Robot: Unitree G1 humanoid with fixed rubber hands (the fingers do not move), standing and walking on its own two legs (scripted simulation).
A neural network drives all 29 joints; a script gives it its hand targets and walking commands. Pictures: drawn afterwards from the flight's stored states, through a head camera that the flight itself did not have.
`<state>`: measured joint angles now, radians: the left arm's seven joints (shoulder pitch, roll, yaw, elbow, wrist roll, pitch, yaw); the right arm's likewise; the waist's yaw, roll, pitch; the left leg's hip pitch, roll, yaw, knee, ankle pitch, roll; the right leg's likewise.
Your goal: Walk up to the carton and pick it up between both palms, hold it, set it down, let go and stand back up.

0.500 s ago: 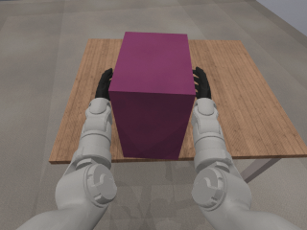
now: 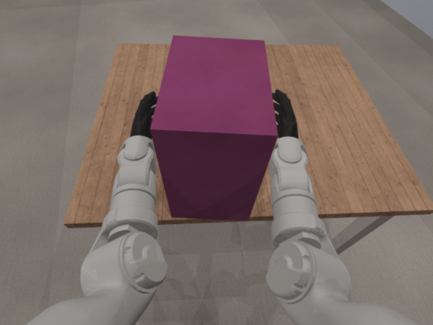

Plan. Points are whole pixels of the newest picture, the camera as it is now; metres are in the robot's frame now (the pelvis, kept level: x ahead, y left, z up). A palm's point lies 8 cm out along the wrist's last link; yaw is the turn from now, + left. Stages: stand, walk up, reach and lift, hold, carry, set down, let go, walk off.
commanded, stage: set down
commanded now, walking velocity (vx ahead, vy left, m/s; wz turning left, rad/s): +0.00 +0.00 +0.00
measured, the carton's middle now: (214, 136) +0.46 +0.03 +0.06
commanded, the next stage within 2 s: none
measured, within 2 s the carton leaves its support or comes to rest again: neither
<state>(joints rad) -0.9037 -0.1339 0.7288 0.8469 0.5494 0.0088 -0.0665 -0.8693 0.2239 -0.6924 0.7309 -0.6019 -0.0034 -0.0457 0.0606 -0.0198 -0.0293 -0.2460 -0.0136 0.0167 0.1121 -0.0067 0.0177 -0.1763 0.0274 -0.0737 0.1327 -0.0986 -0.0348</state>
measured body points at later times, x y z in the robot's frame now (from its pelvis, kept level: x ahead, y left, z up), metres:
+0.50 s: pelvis +0.00 +0.00 +0.00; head +0.08 +0.01 +0.44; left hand +0.44 +0.17 +0.08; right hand +0.45 -0.10 +0.10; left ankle +0.02 +0.11 -0.75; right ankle -0.03 -0.09 -0.75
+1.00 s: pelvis +0.00 +0.02 -0.01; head +0.09 +0.02 +0.43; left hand +0.47 +0.22 +0.08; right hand +0.48 -0.11 +0.09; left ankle +0.02 +0.11 -0.75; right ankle -0.03 -0.09 -0.75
